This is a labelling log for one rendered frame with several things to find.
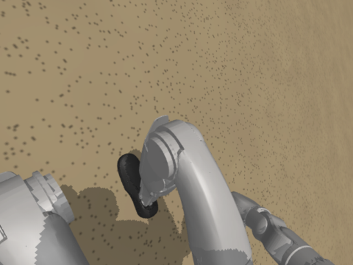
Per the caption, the right robot arm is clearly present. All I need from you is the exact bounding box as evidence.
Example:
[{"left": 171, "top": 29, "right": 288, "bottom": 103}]
[{"left": 245, "top": 206, "right": 335, "bottom": 265}]

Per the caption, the right robot foot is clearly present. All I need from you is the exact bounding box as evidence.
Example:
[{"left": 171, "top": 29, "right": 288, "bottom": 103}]
[{"left": 117, "top": 153, "right": 158, "bottom": 219}]

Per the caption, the right robot hand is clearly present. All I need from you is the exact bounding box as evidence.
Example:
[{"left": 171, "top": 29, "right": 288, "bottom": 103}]
[{"left": 231, "top": 192, "right": 260, "bottom": 229}]

